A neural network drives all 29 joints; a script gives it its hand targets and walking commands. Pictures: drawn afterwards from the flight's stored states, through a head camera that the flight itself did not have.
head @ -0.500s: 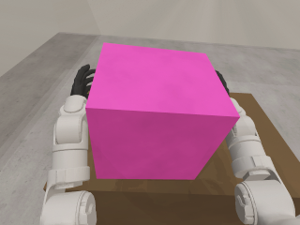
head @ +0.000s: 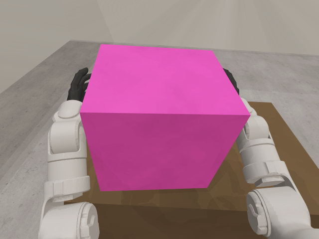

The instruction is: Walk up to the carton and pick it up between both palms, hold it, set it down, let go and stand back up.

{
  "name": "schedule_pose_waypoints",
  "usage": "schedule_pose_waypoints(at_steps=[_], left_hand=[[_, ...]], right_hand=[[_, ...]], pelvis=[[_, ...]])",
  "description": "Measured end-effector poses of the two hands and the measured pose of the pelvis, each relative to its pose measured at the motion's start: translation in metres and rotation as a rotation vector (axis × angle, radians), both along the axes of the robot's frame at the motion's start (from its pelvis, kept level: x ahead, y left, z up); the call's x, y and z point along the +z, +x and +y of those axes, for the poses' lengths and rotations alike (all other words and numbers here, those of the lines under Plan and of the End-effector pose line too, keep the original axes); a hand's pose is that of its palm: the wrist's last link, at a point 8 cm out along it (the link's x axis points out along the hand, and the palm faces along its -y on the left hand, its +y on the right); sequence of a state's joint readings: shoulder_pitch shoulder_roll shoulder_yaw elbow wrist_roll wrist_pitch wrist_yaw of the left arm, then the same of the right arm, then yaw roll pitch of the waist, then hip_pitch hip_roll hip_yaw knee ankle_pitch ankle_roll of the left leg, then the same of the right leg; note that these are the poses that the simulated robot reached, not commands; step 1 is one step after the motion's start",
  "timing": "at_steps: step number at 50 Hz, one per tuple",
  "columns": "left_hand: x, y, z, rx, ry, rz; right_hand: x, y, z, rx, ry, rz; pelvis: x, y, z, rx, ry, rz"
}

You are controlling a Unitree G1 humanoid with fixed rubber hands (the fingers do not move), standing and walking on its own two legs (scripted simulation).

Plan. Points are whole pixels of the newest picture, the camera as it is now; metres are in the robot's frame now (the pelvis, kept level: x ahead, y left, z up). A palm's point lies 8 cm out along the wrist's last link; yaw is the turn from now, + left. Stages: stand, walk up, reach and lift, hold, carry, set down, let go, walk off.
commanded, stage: reach and lift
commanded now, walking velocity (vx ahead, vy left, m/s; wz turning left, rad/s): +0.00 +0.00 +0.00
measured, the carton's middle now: (156, 120) +0.34 -0.01 +0.17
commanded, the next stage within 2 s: hold in 0.56 s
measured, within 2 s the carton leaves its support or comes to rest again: neither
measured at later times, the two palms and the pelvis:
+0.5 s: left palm (70, 95) +0.35 +0.18 +0.24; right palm (228, 88) +0.37 -0.18 +0.24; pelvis -0.01 +0.00 +0.00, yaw +1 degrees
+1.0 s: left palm (66, 92) +0.35 +0.19 +0.25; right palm (228, 82) +0.36 -0.17 +0.26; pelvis +0.00 +0.00 +0.00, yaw +0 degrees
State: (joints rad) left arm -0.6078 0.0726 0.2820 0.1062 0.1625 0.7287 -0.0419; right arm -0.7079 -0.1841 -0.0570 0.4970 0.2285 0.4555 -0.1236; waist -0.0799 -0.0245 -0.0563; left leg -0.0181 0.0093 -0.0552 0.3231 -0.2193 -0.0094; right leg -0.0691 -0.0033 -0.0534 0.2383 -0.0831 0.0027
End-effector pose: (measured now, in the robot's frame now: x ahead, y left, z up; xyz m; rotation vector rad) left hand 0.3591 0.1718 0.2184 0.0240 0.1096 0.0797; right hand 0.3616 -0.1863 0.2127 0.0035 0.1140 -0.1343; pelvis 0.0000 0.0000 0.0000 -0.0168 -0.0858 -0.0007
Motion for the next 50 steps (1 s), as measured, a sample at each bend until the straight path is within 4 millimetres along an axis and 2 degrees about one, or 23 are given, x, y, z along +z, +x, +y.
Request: schedule_pose_waypoints(at_steps=[7,18,28,50], left_hand=[[0.006,-0.006,0.0,0.0,-0.018,-0.011],[0.023,-0.007,0.008,0.02,-0.032,-0.015],[0.025,-0.005,0.009,0.024,-0.014,-0.008],[0.033,-0.01,0.014,0.029,-0.04,-0.008]], right_hand=[[0.011,-0.006,0.0,-0.002,-0.001,-0.011],[0.028,0.0,0.007,0.02,0.004,-0.015],[0.031,0.005,0.009,0.027,0.0,-0.007],[0.046,0.003,0.014,0.031,-0.017,-0.005]], pelvis=[[-0.001,-0.005,-0.002,-0.002,0.002,-0.001],[-0.001,-0.011,-0.004,-0.001,0.007,0.011],[-0.001,-0.008,-0.005,0.015,0.003,0.01],[0.0,-0.004,-0.001,0.003,0.002,0.002]])
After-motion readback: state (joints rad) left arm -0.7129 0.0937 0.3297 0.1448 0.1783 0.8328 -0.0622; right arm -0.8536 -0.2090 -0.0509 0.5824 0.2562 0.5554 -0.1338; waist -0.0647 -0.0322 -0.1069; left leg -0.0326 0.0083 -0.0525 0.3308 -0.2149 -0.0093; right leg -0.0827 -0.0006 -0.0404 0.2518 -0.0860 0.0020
